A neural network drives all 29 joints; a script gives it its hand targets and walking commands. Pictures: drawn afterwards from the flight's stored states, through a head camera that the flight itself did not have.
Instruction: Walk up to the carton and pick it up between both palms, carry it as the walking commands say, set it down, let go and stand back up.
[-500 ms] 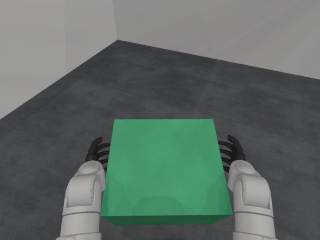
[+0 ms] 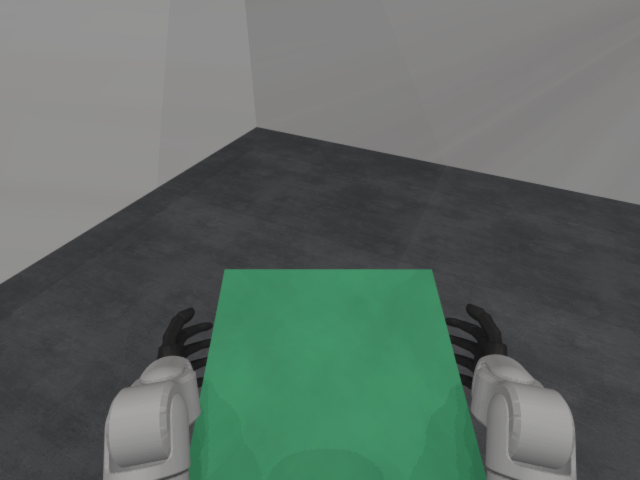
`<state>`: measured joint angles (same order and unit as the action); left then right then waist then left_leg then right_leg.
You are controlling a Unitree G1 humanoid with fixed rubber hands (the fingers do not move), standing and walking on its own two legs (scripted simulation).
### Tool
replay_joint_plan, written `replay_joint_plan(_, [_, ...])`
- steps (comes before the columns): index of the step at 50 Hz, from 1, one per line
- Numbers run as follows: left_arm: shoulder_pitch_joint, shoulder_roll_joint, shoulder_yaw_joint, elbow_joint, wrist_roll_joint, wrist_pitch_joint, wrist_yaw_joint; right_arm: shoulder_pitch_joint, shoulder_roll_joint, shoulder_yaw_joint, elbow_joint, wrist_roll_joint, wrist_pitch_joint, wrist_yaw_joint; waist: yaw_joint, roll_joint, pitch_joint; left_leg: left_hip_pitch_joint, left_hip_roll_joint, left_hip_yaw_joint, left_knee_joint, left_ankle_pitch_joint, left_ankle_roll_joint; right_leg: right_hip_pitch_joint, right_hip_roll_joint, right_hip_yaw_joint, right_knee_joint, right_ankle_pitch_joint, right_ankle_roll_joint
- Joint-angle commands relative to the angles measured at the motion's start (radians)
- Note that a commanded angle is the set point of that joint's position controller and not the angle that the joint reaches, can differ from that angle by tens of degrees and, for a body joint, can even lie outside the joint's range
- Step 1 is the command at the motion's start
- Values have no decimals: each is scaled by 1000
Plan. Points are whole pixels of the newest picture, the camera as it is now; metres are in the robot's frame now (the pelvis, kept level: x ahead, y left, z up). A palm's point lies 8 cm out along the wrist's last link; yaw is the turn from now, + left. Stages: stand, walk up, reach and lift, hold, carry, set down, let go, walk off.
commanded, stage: carry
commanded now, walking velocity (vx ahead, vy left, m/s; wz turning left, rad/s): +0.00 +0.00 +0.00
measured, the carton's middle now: (329, 386) +0.26 +0.00 +0.03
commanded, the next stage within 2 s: none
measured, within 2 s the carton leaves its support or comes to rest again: neither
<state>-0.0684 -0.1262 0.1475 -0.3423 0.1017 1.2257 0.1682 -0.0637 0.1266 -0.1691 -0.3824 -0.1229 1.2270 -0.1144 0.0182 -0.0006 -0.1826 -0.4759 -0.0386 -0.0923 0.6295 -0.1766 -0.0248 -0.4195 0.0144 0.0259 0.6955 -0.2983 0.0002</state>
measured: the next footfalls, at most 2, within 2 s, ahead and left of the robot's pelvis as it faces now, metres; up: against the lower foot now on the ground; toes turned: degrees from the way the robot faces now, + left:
none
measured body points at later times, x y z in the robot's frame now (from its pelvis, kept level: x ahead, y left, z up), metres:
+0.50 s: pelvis +0.01 -0.01 +0.00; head -0.02 -0.01 +0.45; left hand +0.26 +0.18 +0.08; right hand +0.27 -0.18 +0.08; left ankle +0.10 +0.13 -0.72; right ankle +0.04 -0.12 -0.72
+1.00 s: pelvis +0.02 -0.02 +0.01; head +0.01 -0.02 +0.46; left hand +0.28 +0.16 +0.05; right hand +0.29 -0.19 +0.06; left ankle +0.10 +0.13 -0.72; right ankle +0.04 -0.12 -0.72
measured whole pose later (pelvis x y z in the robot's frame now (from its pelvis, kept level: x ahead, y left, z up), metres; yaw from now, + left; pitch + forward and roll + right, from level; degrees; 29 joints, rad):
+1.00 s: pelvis +0.02 -0.02 +0.01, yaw +1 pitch +2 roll +0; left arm -0.08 -0.13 0.16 -0.19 0.13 1.03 0.14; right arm -0.08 0.13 -0.17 -0.24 -0.15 1.04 -0.09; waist 0.00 0.00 -0.08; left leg -0.44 -0.01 -0.10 0.60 -0.19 -0.05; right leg -0.37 0.01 -0.02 0.66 -0.32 -0.03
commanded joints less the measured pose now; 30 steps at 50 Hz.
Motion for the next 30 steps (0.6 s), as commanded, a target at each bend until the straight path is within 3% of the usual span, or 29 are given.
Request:
replay_joint_plan(1, [-594, -866, -730, -160, -391, -11, -246, -563, 833, 718, -103, 381, -11, 199, -4, 4, -122, 48, 104, -104, -186, -288, 37, -5, -100, 98, -216, -252, -29])
replay_joint_plan(9, [-618, -897, -745, -199, -404, -25, -252, -579, 873, 747, -132, 398, -21, 205, -10, -11, -166, 113, 85, -63, -136, -182, 42, -11, -122, 108, -251, -240, -41])
replay_joint_plan(14, [-605, -897, -753, -209, -404, -32, -253, -563, 873, 749, -133, 404, -28, 211, -9, 38, -185, 98, 111, -100, -189, -204, 46, 44, -91, 72, -196, -159, -37])
replay_joint_plan(18, [-587, -907, -757, -206, -402, -44, -258, -563, 878, 764, -151, 411, -41, 216, -9, 26, -210, 107, 110, -97, -185, -172, 48, 69, -97, 75, -202, -131, -46])
replay_joint_plan(21, [-579, -888, -738, -167, -389, -59, -263, -545, 861, 743, -109, 390, -53, 217, -11, 12, -222, 128, 102, -76, -154, -110, 49, 71, -110, 84, -217, -103, -47])
replay_joint_plan(22, [-577, -868, -706, -107, -365, -71, -266, -555, 836, 714, -62, 369, -67, 221, -12, -2, -226, 136, 101, -73, -155, -95, 50, 78, -107, 73, -211, -93, -46])
replay_joint_plan(25, [-618, -934, -770, -210, -413, -89, -274, -571, 903, 772, -146, 406, -82, 227, -13, -1, -236, 147, 103, -66, -141, -26, 51, 90, -115, 75, -205, -27, -52])
replay_joint_plan(26, [-586, -891, -716, -110, -371, -98, -275, -562, 862, 728, -59, 375, -92, 229, -12, -5, -241, 156, 103, -67, -138, -27, 52, 91, -111, 76, -210, -23, -52])
replay_joint_plan(28, [-572, -909, -730, -128, -378, -109, -277, -569, 874, 750, -97, 386, -104, 229, -12, -17, -246, 158, 105, -68, -136, -13, 55, 103, -108, 70, -203, -3, -49])
replay_joint_plan(30, [-602, -899, -719, -105, -371, -124, -281, -565, 870, 729, -46, 372, -119, 234, -13, -4, -246, 154, 101, -56, -126, 22, 52, 122, -116, 70, -200, 36, -55])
